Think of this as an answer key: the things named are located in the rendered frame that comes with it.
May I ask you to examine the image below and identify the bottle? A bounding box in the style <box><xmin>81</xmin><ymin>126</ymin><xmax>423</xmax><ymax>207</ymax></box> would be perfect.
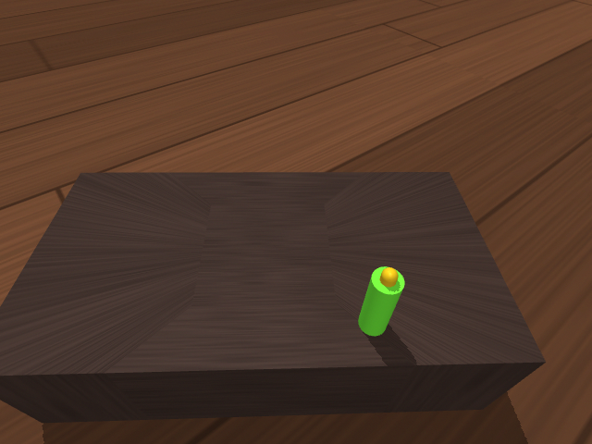
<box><xmin>358</xmin><ymin>266</ymin><xmax>404</xmax><ymax>336</ymax></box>

